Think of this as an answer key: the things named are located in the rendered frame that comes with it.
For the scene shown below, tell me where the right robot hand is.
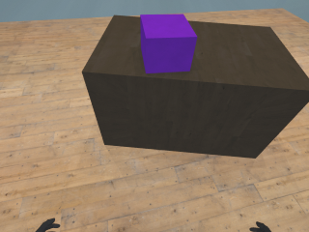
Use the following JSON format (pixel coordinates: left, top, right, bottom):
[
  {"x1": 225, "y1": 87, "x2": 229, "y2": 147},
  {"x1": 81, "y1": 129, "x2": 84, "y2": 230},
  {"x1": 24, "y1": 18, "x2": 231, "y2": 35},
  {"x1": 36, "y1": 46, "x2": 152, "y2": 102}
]
[{"x1": 249, "y1": 221, "x2": 271, "y2": 232}]

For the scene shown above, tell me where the carton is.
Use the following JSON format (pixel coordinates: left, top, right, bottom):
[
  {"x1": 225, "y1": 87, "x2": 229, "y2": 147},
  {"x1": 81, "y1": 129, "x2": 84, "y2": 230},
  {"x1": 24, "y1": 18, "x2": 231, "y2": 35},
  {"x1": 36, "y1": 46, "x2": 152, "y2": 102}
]
[{"x1": 140, "y1": 14, "x2": 198, "y2": 73}]

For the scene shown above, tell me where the pedestal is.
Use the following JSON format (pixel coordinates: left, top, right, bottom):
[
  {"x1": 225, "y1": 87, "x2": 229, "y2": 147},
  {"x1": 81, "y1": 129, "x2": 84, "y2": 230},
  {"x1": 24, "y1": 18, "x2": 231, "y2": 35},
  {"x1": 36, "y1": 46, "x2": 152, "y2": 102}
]
[{"x1": 82, "y1": 14, "x2": 309, "y2": 159}]

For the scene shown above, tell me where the left robot hand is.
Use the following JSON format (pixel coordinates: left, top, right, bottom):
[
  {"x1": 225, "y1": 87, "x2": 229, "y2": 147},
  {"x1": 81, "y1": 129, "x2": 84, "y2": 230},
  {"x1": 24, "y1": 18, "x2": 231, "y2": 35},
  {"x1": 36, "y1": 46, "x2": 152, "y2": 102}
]
[{"x1": 36, "y1": 217, "x2": 61, "y2": 232}]

